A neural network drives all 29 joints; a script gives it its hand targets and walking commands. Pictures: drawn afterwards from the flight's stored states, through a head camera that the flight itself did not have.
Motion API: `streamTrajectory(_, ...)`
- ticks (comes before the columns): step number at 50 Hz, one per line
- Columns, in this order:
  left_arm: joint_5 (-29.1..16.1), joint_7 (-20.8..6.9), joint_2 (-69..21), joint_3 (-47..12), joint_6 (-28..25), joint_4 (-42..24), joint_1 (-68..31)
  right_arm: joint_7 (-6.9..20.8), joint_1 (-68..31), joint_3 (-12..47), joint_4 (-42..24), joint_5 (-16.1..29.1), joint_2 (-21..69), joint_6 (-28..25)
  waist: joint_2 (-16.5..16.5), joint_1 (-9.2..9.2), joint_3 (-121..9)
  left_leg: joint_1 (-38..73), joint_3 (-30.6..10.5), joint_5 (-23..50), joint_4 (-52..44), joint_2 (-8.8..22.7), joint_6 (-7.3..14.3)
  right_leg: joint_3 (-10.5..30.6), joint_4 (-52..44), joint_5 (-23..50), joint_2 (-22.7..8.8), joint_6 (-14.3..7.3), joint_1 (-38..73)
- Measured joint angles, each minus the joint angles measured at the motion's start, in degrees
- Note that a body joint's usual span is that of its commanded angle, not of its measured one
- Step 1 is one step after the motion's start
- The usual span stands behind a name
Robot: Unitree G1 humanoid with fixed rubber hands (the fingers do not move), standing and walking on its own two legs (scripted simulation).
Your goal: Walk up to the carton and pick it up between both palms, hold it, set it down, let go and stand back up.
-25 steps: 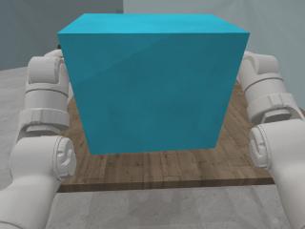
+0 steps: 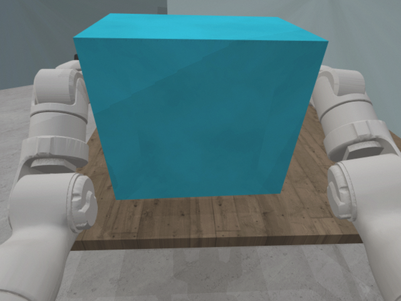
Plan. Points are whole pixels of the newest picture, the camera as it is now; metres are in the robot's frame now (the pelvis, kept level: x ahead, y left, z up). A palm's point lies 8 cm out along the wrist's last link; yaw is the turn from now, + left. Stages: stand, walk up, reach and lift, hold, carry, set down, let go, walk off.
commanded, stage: hold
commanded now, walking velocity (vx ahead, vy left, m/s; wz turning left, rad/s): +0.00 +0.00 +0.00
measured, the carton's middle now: (198, 106) +0.34 +0.00 +0.30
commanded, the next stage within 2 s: none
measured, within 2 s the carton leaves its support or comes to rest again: neither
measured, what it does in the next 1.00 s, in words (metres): stands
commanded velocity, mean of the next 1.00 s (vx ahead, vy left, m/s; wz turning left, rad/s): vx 0.00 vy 0.00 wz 0.00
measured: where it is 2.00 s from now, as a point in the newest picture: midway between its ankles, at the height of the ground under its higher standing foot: outside the picture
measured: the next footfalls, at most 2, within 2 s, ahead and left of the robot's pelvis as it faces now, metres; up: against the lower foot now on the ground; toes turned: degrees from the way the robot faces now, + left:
none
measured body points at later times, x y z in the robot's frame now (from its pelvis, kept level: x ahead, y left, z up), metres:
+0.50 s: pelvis +0.00 +0.00 +0.00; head -0.10 +0.02 +0.44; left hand +0.39 +0.19 +0.34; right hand +0.38 -0.19 +0.34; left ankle +0.01 +0.12 -0.75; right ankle +0.01 -0.11 -0.75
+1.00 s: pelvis -0.01 +0.01 +0.00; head -0.10 +0.03 +0.44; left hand +0.39 +0.18 +0.32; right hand +0.37 -0.20 +0.33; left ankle +0.01 +0.12 -0.75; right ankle +0.01 -0.11 -0.75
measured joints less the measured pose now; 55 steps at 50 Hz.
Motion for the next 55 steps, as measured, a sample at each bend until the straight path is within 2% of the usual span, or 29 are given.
streamTrajectory(13, 0.5, 0.2, -1.3, 0.7, 0.5, -4.5, 3.5, -0.7, 2.6, 0.7, -3.6, 1.1, -0.2, 0.4, 0.2, -0.69, -0.4, 0.8, -0.1, -0.8, 0.5, 0.1, 0.0, 0.1, 0.2, -0.6, 0.2, -0.1, 1.0)
streamTrajectory(26, 0.7, 0.0, -0.8, 1.7, 0.6, -1.2, 0.6, -0.5, -0.4, -0.5, 0.1, 0.3, 0.0, 0.7, 0.2, 0.25, -0.3, 1.2, 0.3, -0.3, 0.0, 0.0, 0.2, 0.5, 0.2, -0.4, 0.0, 0.1, 1.0)
streamTrajectory(30, 1.6, -2.8, 0.1, 1.2, -0.5, -1.0, 2.0, -0.9, 1.5, 0.7, -2.9, -0.4, 0.6, 1.8, -0.4, -0.90, 0.0, 2.3, -0.1, 0.3, -1.3, -0.2, 0.3, 0.3, -1.5, 0.4, -0.2, 0.1, 2.4)
streamTrajectory(33, 1.4, -3.3, 0.3, 0.4, -0.5, -2.5, 4.1, -1.1, 3.6, 0.6, -4.5, -0.7, 1.3, 1.9, -0.8, -1.60, -0.4, 2.3, 0.0, 0.6, -1.6, -0.3, 0.2, 0.3, -1.5, 0.4, -0.3, 0.2, 2.4)
streamTrajectory(41, 0.9, -1.2, -1.0, -0.6, -0.6, -5.0, 6.3, -0.4, 6.0, -0.4, -5.8, -0.5, 1.1, 0.9, -1.2, -1.26, -0.9, 1.0, 1.0, 0.5, -0.8, -0.2, 0.4, 1.4, -0.8, 0.7, -0.2, 0.4, 0.7)
streamTrajectory(48, 1.2, -0.3, -1.7, 0.0, -0.6, -3.9, 5.0, 0.2, 4.5, -0.6, -4.1, -1.0, 0.6, 0.7, -0.7, -0.57, -1.3, 0.2, 1.7, 0.8, -1.0, -0.2, 0.6, 2.0, -0.4, 0.9, -0.3, 0.7, -0.5)
streamTrajectory(55, 0.9, 0.9, -1.2, 0.1, -0.6, 0.3, -0.1, 1.2, -0.6, -2.3, 1.7, -1.6, -0.1, 0.0, 0.1, -0.05, -0.9, -0.8, 1.1, 0.6, -0.2, -0.4, 0.6, 1.5, 0.9, 0.3, -0.4, 0.6, -1.5)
